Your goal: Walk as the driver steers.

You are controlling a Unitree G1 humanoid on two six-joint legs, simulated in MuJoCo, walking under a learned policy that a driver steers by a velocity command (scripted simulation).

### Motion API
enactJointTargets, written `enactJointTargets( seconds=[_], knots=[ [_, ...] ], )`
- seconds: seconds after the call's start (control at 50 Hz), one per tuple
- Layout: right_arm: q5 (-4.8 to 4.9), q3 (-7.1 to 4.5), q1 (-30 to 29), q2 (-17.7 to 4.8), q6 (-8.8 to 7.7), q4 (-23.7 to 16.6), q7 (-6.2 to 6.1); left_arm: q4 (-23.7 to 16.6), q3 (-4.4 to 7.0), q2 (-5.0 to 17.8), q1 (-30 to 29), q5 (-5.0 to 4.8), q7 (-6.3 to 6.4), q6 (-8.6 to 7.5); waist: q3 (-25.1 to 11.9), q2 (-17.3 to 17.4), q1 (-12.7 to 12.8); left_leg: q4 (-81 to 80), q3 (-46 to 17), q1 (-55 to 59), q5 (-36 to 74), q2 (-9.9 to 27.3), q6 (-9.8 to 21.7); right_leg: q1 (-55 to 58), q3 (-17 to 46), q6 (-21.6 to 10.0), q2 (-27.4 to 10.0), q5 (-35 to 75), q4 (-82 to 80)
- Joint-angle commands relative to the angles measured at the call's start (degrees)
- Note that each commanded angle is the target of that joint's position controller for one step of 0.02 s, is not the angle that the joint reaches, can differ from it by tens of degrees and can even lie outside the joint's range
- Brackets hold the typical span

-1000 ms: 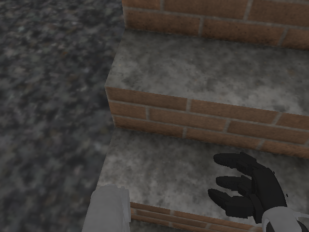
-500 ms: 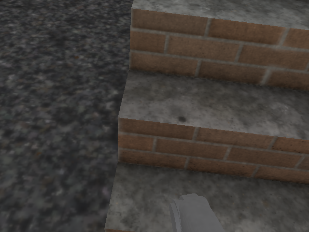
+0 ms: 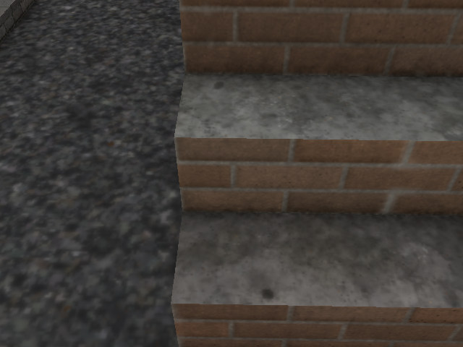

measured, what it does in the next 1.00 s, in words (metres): climbs: left foot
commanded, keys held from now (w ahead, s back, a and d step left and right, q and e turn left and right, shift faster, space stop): no key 0.12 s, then w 0.88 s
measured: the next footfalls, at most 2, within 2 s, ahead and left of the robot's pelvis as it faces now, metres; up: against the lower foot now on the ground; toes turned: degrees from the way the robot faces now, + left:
left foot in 0.02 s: +0.07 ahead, +0.11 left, +0.00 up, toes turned +1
left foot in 1.32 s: +0.14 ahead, +0.10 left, +0.18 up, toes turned -7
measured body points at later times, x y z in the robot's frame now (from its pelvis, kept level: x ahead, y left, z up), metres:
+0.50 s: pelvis +0.10 +0.00 +0.07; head +0.08 -0.01 +0.52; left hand +0.26 +0.22 -0.03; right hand +0.09 -0.23 -0.08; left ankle +0.03 +0.11 -0.66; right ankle +0.05 -0.08 -0.66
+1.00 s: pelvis +0.11 -0.04 +0.07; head +0.10 -0.04 +0.52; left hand +0.28 +0.19 -0.02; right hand +0.23 -0.29 -0.04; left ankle +0.08 +0.09 -0.66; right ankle +0.06 -0.08 -0.66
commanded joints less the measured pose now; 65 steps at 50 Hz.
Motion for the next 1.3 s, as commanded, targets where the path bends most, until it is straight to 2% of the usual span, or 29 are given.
enactJointTargets(
  seconds=[0.02,0.04,0.06,0.08,0.1,0.12,0.14,0.16,0.2,0.26,0.36,0.42,0.5,0.64,0.68,0.74,0.8,0.84,0.86,0.9,0.96,1.0,1.02,1.04,1.06,1.14,1.18,1.22,1.3],
  knots=[
    [1.15,-0.85,12.9,-3.5,1.19,3.0,-0.91,-5.9,1.98,6.1,-5.7,2.41,0.72,-0.66,4.4,-3.3,-3.6,-28.1,23.1,19.8,-6.0,-7.2,-2.7,-7.3,5.6,-4.7,-0.3,-9.6,-22.5],
    [0.77,0.99,16.7,2.4,0.52,5.7,-1.33,-9.7,0.48,2.8,-8.3,2.10,0.15,-0.78,4.4,1.0,-4.0,-38.1,17.4,22.8,-8.3,-7.3,-2.2,-2.2,6.1,-2.7,-2.2,-5.4,-26.3],
    [0.18,1.61,13.5,3.8,-0.51,5.8,-1.11,-10.3,0.07,1.7,-6.1,1.10,-0.52,-0.77,5.8,2.9,-0.6,-45.5,10.8,20.3,-4.2,-3.5,-1.0,5.8,6.5,-1.2,-1.8,3.3,-21.2],
    [-0.18,1.93,10.8,2.9,-2.01,5.6,-0.66,-11.6,-0.40,-0.1,-4.6,0.04,-0.72,-0.77,5.2,-0.6,1.7,-50.6,1.0,21.3,7.0,2.8,0.2,8.9,7.1,1.0,-2.3,10.2,-14.4],
    [-0.54,1.97,5.2,-0.2,-3.26,3.1,-1.29,-13.3,-1.28,-3.4,-0.1,-1.80,-1.64,-1.30,2.4,7.4,6.6,-59.9,-19.0,19.4,16.0,14.4,4.6,12.7,8.8,5.0,-2.8,13.3,-15.2],
    [-0.51,1.74,1.6,0.0,-3.72,2.3,-1.01,-11.4,-1.22,-2.5,1.9,-2.97,-1.38,-1.62,3.5,3.0,7.3,-62.6,-22.9,15.0,10.1,15.3,6.7,19.5,11.4,5.1,-3.8,16.9,-22.6],
    [0.29,1.61,-0.8,0.2,-3.88,2.3,-0.44,-11.4,-0.83,0.0,-1.0,-2.46,-1.01,-1.29,3.2,-6.8,7.0,-62.9,-13.0,13.1,0.3,10.1,4.2,26.8,11.9,3.9,-3.8,19.0,-31.1],
    [0.66,0.66,-0.1,-2.8,-3.91,2.8,-0.10,-12.7,-0.52,1.5,-3.1,-1.34,-1.03,-1.39,3.7,-5.2,5.6,-61.7,-7.9,14.7,-2.5,6.3,3.3,28.7,12.6,2.2,-3.0,20.7,-33.5],
    [0.93,0.38,4.4,-1.1,-3.22,5.4,-0.15,-13.5,0.44,3.5,-3.1,0.29,-0.80,-1.56,3.1,-1.2,3.9,-58.6,-1.2,24.0,2.4,1.6,3.0,25.5,11.5,-0.4,-1.9,22.6,-35.0],
    [0.82,0.28,9.7,0.2,-3.03,6.4,-0.12,-14.8,0.14,1.7,-2.9,-0.55,-0.41,-2.31,-1.2,1.6,2.2,-61.0,-2.8,29.3,1.2,3.5,3.6,25.4,9.8,-0.7,-1.1,19.9,-34.6],
    [0.68,-0.89,10.9,-2.5,-2.56,5.5,-0.98,-16.9,0.24,1.9,-4.0,0.54,-0.86,-2.95,4.9,6.1,2.2,-65.5,-11.5,27.1,-12.6,9.1,8.1,18.2,9.3,0.5,-0.9,14.9,-30.6],
    [1.14,-1.14,8.7,-3.5,-3.23,4.2,-0.97,-17.6,0.19,2.4,-4.9,0.15,-0.47,-3.30,4.5,1.1,2.7,-61.1,-7.2,27.8,0.0,6.6,7.3,20.3,10.3,0.3,-0.9,17.8,-32.7],
    [1.70,-1.19,4.5,-4.5,-3.99,2.7,0.40,-18.3,0.23,4.4,-2.6,-0.49,-0.11,-3.81,0.9,-1.5,4.0,-52.8,0.5,28.0,19.1,2.5,3.6,28.7,10.4,-1.5,-1.7,38.0,-34.3],
    [1.75,-1.42,5.1,-5.2,-3.01,0.6,0.18,-21.1,0.62,7.1,-5.5,-1.34,-0.11,-3.48,-2.0,-1.5,0.8,-51.0,6.7,29.1,15.6,-1.2,1.2,30.9,9.1,-0.3,-2.5,72.4,-27.8],
    [1.77,-1.40,5.7,-5.5,-3.46,-0.5,0.24,-22.5,0.43,6.5,-6.1,-2.62,-0.30,-3.78,-4.7,-0.2,0.3,-52.2,4.8,35.2,23.8,1.2,1.6,25.8,9.4,1.3,-1.5,63.5,-24.3],
    [0.69,-1.38,6.8,-6.1,-3.53,-1.3,0.13,-24.1,0.18,4.7,-6.9,-2.22,-1.02,-3.93,-4.1,3.1,0.6,-51.2,0.9,42.5,29.6,5.2,3.4,15.1,10.4,3.2,0.0,42.7,-22.0],
    [1.55,-1.61,-3.3,-7.8,-3.59,-5.9,-0.12,-24.4,0.05,4.4,-2.4,-0.62,-1.03,-3.47,-1.8,0.3,7.0,-44.6,3.1,33.9,35.2,4.6,2.5,21.7,12.0,3.6,-0.4,41.7,-33.6],
    [3.03,-2.39,-5.8,-8.5,-3.57,-7.9,-0.06,-23.7,1.30,8.4,1.1,0.69,0.11,-2.69,-1.6,-3.7,7.9,-38.5,5.9,21.5,18.1,0.1,0.1,34.5,14.4,1.5,-3.5,58.6,-39.0],
    [2.87,-2.24,-6.4,-7.0,-3.25,-8.2,0.18,-23.8,1.08,8.2,1.2,1.40,0.49,-2.27,-0.6,-6.0,7.5,-35.4,7.0,13.2,-5.2,-1.9,-0.9,39.6,16.8,-0.1,-6.9,67.5,-40.2],
    [2.17,-0.71,-5.3,-4.8,-1.84,-9.2,0.13,-25.8,0.58,7.9,-1.8,0.62,0.72,-1.10,0.6,-8.5,5.8,-45.9,4.7,13.1,-14.8,1.0,-0.4,33.8,23.2,-4.2,-9.2,40.5,-42.9],
    [0.49,-1.52,2.9,-7.3,-2.14,-5.9,-0.72,-28.8,-0.34,5.9,-11.6,-1.56,-0.68,-1.44,1.1,-1.4,0.1,-51.3,3.9,26.3,-1.2,2.2,2.6,19.3,23.3,-3.8,-7.0,10.7,-42.9],
    [0.57,-2.24,5.2,-8.4,-3.09,-5.9,-1.19,-28.6,0.22,6.9,-13.2,-1.09,-2.10,-2.43,4.2,5.6,-1.9,-58.9,-2.9,38.2,5.1,7.2,6.2,8.6,18.8,-1.1,-3.3,14.9,-33.1],
    [1.02,-2.44,7.7,-9.9,-3.28,-5.7,-1.59,-28.6,0.24,6.6,-11.8,-1.16,-2.59,-3.17,0.9,8.4,-1.5,-60.0,-8.1,45.6,10.5,11.6,8.4,3.8,15.5,0.5,-1.2,14.1,-26.7],
    [1.86,-2.50,7.5,-10.6,-2.98,-5.5,-1.75,-27.7,-0.61,4.7,-8.3,-1.27,-2.63,-3.38,-1.4,10.2,-0.1,-61.0,-14.6,42.8,2.5,16.3,11.9,5.4,13.7,2.4,-1.4,11.9,-26.7],
    [2.25,-2.23,4.3,-9.2,-2.83,-6.2,-1.64,-26.8,-0.64,5.2,-7.7,-0.95,-2.52,-3.51,1.1,5.4,1.5,-62.7,-14.8,37.8,-2.0,15.4,12.5,8.3,14.0,2.8,-2.5,12.0,-29.8],
    [3.45,-2.26,-10.9,-9.6,-3.88,-10.3,-0.43,-23.7,1.30,11.1,4.6,0.00,-0.97,-2.75,0.6,-13.6,10.8,-41.4,2.9,2.2,-1.9,1.4,3.4,45.2,30.6,-2.2,-11.7,39.5,-44.1],
    [2.95,-2.93,-9.2,-11.0,-2.70,-9.2,0.35,-23.5,0.57,8.4,6.2,1.62,-0.14,-2.37,-0.9,-5.7,11.1,-26.6,1.2,-9.5,-15.4,1.3,1.3,50.7,34.1,-7.4,-17.1,45.4,-43.2],
    [1.22,-3.70,-1.7,-11.0,-2.25,-6.1,0.67,-21.9,2.03,10.7,5.6,0.88,0.27,-2.04,1.1,-2.6,7.5,-12.3,1.0,-10.8,-14.7,-0.1,-0.2,44.7,29.7,-8.4,-15.6,38.6,-43.5],
    [0.84,-4.41,-4.3,-11.5,-2.21,-6.0,0.82,-20.1,2.64,10.2,5.1,1.27,-0.32,-5.07,1.5,-4.7,6.3,5.5,-0.8,-18.2,-10.1,-3.3,-0.6,44.0,24.6,-7.9,-12.9,56.6,-40.9]
  ],
)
